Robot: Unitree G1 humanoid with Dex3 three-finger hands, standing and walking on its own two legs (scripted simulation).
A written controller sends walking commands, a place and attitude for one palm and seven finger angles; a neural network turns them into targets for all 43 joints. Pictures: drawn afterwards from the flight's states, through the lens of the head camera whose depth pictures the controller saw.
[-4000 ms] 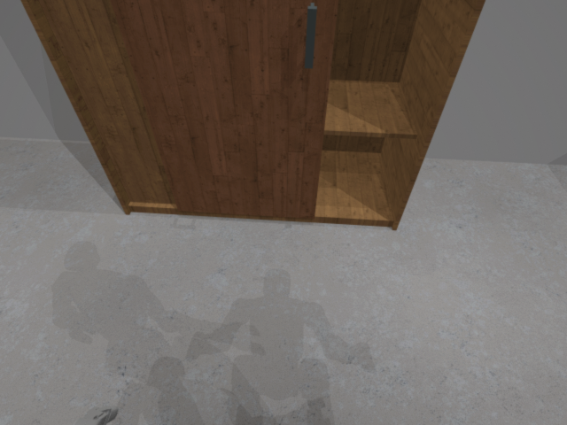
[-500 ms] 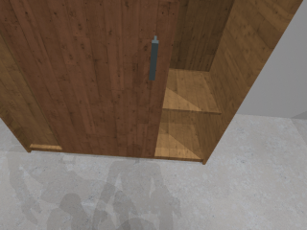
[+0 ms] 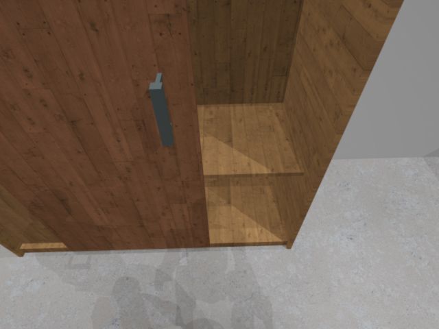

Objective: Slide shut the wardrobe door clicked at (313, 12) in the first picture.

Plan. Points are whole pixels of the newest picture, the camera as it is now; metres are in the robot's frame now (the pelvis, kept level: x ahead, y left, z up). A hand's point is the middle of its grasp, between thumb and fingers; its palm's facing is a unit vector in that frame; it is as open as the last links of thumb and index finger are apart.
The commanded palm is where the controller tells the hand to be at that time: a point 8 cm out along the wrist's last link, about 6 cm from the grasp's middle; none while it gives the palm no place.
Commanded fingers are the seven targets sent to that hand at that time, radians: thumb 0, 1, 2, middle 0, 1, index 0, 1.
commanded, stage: come to a stop and stand still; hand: left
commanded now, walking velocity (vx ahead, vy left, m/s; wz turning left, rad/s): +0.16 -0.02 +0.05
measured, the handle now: (163, 110) +0.55 +0.15 +0.10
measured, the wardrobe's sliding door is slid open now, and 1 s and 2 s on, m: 0.37 0.37 0.37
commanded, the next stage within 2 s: look again from close up in 1.74 s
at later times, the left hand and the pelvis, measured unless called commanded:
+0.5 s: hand out of the picture +0.06 +0.18 -0.18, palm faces +0.03 -0.97 -0.25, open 7.3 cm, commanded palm none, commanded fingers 0.00 0.90 0.90 -0.20 -0.30 -0.20 -0.30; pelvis +0.04 -0.01 -0.01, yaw -2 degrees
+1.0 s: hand out of the picture +0.03 +0.13 -0.17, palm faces +0.05 -0.98 -0.20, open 7.2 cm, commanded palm none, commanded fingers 0.00 0.90 0.90 -0.20 -0.30 -0.20 -0.30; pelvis +0.00 -0.05 +0.00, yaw -1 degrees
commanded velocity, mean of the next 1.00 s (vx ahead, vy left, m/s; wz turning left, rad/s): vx -0.09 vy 0.00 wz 0.00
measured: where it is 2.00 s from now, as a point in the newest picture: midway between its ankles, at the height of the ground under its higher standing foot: outside the picture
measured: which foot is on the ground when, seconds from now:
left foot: up 0.00-0.20, down 0.22-0.58, up 0.60-0.84, down 0.86-1.00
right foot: down 0.00-0.30, up 0.32-0.54, down 0.56-1.00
